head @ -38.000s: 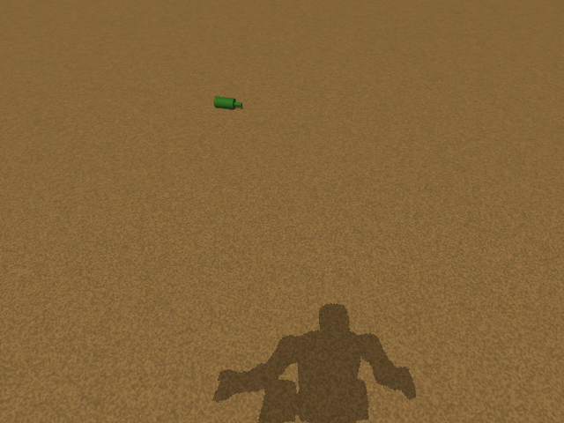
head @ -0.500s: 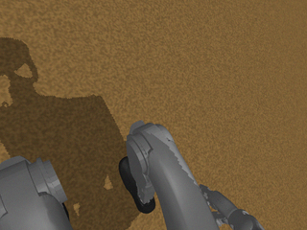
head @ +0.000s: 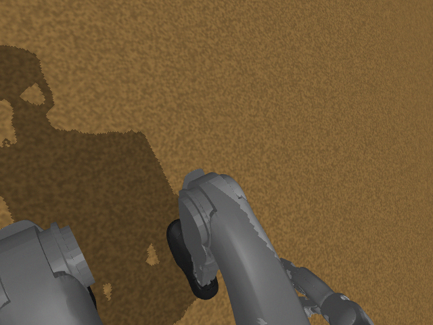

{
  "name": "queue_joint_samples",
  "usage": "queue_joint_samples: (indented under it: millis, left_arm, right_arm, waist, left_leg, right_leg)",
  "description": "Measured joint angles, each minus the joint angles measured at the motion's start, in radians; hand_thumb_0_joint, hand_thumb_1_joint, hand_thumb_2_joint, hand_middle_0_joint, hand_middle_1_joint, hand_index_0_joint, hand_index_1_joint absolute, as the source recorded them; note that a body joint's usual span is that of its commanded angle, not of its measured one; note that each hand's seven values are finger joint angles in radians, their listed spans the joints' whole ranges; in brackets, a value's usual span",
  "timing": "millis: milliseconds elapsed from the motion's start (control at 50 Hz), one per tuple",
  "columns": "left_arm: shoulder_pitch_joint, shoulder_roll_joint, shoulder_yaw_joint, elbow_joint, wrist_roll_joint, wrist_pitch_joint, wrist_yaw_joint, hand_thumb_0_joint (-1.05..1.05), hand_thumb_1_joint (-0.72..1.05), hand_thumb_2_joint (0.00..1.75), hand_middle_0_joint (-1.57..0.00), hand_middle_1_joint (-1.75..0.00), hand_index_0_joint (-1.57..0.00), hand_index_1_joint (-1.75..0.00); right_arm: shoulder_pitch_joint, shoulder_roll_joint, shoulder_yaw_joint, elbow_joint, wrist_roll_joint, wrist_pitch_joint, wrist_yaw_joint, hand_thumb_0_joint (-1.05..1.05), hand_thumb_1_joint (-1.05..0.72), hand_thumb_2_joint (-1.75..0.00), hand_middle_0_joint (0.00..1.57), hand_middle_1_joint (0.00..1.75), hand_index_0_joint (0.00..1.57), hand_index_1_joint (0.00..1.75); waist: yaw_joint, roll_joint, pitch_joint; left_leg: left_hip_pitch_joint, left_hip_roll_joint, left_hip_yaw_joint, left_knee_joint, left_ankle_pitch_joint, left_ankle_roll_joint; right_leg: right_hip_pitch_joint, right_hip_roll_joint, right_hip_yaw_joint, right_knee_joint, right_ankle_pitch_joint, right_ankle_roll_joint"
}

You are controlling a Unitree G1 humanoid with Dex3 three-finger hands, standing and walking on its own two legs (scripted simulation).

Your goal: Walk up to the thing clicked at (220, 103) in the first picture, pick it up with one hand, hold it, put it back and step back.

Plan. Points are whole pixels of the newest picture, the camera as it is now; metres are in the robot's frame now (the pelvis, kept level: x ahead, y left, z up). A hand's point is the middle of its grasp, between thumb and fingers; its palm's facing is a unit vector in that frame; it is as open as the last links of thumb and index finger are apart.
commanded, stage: open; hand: left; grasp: from above
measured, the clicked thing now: out of the picture +0.45 +0.36 -0.27
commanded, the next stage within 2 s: withdraw in 0.24 s
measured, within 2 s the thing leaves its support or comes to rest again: neither
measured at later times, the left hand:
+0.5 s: hand out of the picture +0.44 +0.37 -0.23, palm faces -0.38 -0.16 -0.91, open 14.3 cm
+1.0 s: hand out of the picture +0.42 +0.39 -0.06, palm faces -0.47 -0.13 -0.87, open 14.1 cm
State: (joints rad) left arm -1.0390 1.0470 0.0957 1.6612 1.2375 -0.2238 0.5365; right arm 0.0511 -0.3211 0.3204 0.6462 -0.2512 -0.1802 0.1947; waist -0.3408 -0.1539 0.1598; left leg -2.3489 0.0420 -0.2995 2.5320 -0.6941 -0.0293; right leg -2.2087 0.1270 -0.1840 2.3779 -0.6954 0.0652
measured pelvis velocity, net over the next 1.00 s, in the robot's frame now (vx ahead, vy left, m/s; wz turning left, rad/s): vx -0.01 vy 0.00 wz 0.11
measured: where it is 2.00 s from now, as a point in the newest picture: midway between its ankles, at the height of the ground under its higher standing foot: (147, 299)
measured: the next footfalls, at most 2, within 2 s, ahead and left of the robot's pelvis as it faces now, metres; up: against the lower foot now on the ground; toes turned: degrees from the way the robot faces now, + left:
none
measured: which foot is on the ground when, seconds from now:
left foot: down 0.00-1.00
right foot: down 0.00-1.00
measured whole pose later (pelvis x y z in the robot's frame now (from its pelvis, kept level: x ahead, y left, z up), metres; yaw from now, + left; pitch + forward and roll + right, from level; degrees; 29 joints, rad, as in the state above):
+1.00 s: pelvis -0.01 +0.00 +0.06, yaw +6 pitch +33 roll -10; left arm -0.98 0.83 -0.01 1.25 1.11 -0.12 0.10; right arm 0.12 -0.29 0.12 0.62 -0.09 0.00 0.13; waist -0.20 0.00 -0.04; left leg -2.23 0.04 -0.17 2.29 -0.64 -0.01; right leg -2.11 0.08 -0.10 2.21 -0.68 0.04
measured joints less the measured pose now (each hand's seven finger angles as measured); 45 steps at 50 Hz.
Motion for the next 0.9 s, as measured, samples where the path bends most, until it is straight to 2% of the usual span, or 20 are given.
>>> queue_joint_samples:
  millis: [200, 400, 480, 560, 640, 780, 840, 900]
  left_arm:
    - [0.001, 0.003, -0.001, 0.002, 0.000, -0.013, 0.003, 0.00, -0.51, 0.99, -0.14, -0.90, -0.10, -0.93]
    - [0.002, 0.007, 0.001, -0.005, 0.007, -0.012, 0.006, 0.00, -0.55, 1.02, -0.09, -0.95, -0.05, -0.98]
    - [0.028, -0.007, 0.028, -0.061, 0.012, -0.010, 0.001, 0.00, -0.54, 1.01, -0.08, -0.97, -0.06, -0.99]
    - [0.068, -0.044, 0.046, -0.160, 0.008, 0.013, -0.019, 0.00, -0.53, 1.00, -0.08, -0.98, -0.07, -0.99]
    - [0.120, -0.101, 0.055, -0.297, -0.016, 0.056, -0.069, 0.00, -0.52, 0.99, -0.08, -0.98, -0.08, -0.98]
    - [0.129, -0.193, -0.030, -0.437, -0.088, 0.137, -0.237, 0.00, -0.52, 1.00, -0.08, -0.98, -0.07, -0.98]
    - [0.116, -0.217, -0.068, -0.456, -0.115, 0.152, -0.317, 0.00, -0.51, 1.00, -0.08, -0.98, -0.07, -0.99]
    - [0.094, -0.229, -0.095, -0.447, -0.131, 0.146, -0.383, 0.00, -0.51, 1.00, -0.08, -0.99, -0.07, -0.99]
  right_arm:
    - [-0.010, -0.002, 0.006, -0.004, -0.001, 0.008, -0.005, 0.00, -0.89, -0.90, 0.20, 0.30, 0.20, 0.30]
    - [-0.005, -0.004, 0.005, -0.006, -0.004, 0.007, -0.008, 0.00, -0.89, -0.90, 0.20, 0.30, 0.20, 0.30]
    - [0.007, -0.003, -0.005, -0.004, -0.002, 0.009, -0.005, 0.00, -0.89, -0.90, 0.20, 0.30, 0.20, 0.30]
    - [0.030, 0.005, -0.037, 0.006, 0.008, 0.016, 0.007, 0.00, -0.90, -0.90, 0.20, 0.30, 0.20, 0.30]
    - [0.053, 0.016, -0.094, 0.016, 0.034, 0.034, 0.021, 0.00, -0.90, -0.90, 0.20, 0.30, 0.20, 0.30]
    - [0.058, 0.039, -0.192, 0.022, 0.111, 0.100, 0.024, 0.00, -0.90, -0.90, 0.20, 0.30, 0.20, 0.30]
    - [0.055, 0.045, -0.212, 0.012, 0.134, 0.130, 0.007, 0.00, -0.90, -0.90, 0.20, 0.30, 0.20, 0.30]
    - [0.057, 0.042, -0.215, -0.003, 0.148, 0.156, -0.018, 0.00, -0.90, -0.90, 0.20, 0.30, 0.20, 0.30]
  waist:
    - [0.002, -0.003, 0.001]
    - [0.003, -0.006, 0.003]
    - [0.012, 0.000, -0.007]
    - [0.031, 0.020, -0.045]
    - [0.062, 0.061, -0.103]
    - [0.125, 0.131, -0.190]
    - [0.143, 0.148, -0.206]
    - [0.149, 0.158, -0.214]
  left_leg:
    - [0.003, 0.002, -0.001, -0.001, 0.002, 0.000]
    - [0.001, 0.000, -0.002, 0.001, 0.004, 0.002]
    - [-0.001, -0.001, -0.002, 0.000, 0.001, 0.001]
    - [-0.010, -0.005, 0.004, -0.008, 0.000, -0.002]
    - [-0.019, -0.011, 0.020, -0.025, 0.001, -0.002]
    - [0.016, -0.009, 0.081, -0.109, 0.016, 0.009]
    - [0.055, -0.005, 0.103, -0.159, 0.024, 0.014]
    - [0.088, -0.003, 0.118, -0.203, 0.036, 0.018]
  right_leg:
    - [0.001, 0.001, 0.000, -0.001, 0.004, 0.000]
    - [0.003, 0.001, -0.002, -0.002, 0.005, 0.001]
    - [0.003, -0.001, -0.003, -0.004, 0.001, -0.001]
    - [-0.006, -0.008, 0.001, -0.005, -0.006, -0.007]
    - [-0.014, -0.019, 0.011, -0.010, -0.016, -0.012]
    - [0.012, -0.039, 0.055, -0.057, -0.023, -0.014]
    - [0.043, -0.043, 0.072, -0.096, -0.017, -0.016]
    - [0.071, -0.047, 0.082, -0.132, -0.007, -0.018]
